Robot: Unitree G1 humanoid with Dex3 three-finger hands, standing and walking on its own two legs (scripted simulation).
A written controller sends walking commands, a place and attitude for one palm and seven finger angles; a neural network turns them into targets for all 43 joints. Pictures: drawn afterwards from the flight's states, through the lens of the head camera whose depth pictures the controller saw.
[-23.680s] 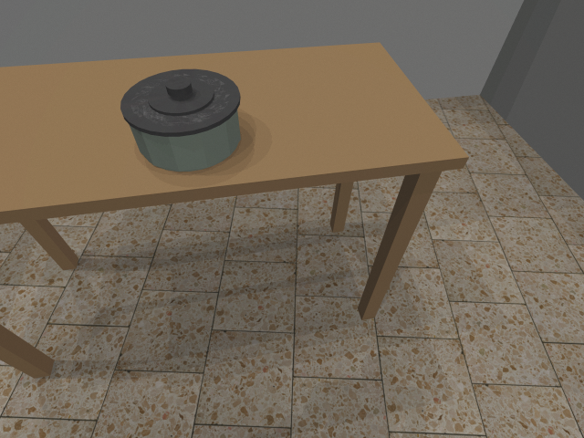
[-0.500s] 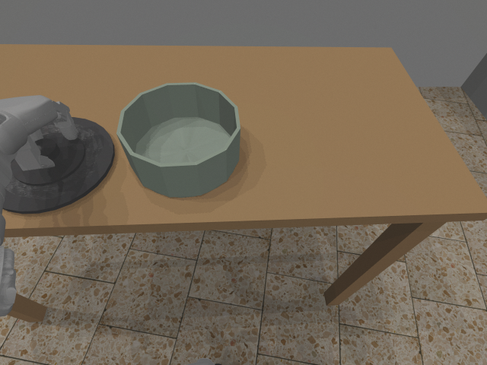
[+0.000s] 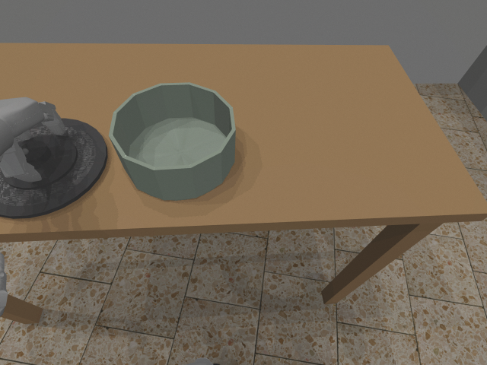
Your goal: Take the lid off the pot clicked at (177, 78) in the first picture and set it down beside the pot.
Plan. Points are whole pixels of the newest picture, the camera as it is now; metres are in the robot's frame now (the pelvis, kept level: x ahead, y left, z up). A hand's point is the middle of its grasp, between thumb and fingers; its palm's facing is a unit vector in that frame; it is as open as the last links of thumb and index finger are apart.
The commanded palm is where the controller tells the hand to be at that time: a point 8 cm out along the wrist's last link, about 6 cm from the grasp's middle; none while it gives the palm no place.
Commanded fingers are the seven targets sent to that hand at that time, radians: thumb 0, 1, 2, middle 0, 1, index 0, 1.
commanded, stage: raise the empty hand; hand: left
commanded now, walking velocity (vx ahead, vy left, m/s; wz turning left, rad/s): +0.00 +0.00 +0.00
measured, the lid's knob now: (34, 153) +0.44 +0.35 +0.07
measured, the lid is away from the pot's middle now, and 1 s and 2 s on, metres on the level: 0.23 0.23 0.23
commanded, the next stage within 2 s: draw the hand back to the body in 1.30 s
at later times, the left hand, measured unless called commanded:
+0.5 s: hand (8, 124) +0.44 +0.35 +0.15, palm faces -0.34 -0.10 -0.93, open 11.1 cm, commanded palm +0.44 +0.34 +0.22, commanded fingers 0.00 -0.10 0.82 -0.43 -0.70 -0.43 -0.70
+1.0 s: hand out of the picture +0.44 +0.34 +0.20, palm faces -0.28 -0.08 -0.96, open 11.1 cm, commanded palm +0.44 +0.33 +0.27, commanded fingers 0.00 -0.10 0.82 -0.43 -0.70 -0.43 -0.70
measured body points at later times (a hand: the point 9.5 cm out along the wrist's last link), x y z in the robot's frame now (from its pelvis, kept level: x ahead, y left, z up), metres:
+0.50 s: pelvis +0.00 +0.01 +0.00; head +0.06 +0.02 +0.45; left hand +0.45 +0.35 +0.20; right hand +0.07 -0.27 -0.12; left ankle +0.04 +0.07 -0.72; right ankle -0.03 -0.14 -0.72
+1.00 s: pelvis +0.00 +0.01 +0.01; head +0.06 +0.01 +0.46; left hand +0.45 +0.34 +0.25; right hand +0.09 -0.26 -0.11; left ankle +0.04 +0.07 -0.72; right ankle -0.03 -0.14 -0.72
